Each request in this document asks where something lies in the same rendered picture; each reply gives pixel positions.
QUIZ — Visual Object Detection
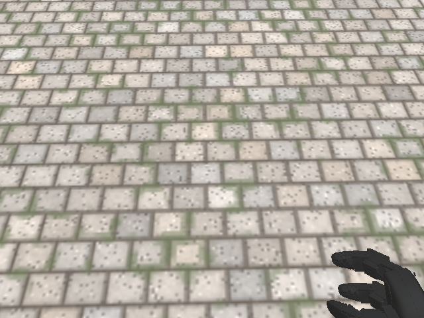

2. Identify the robot right hand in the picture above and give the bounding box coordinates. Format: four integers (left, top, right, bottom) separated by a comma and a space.
327, 248, 424, 318

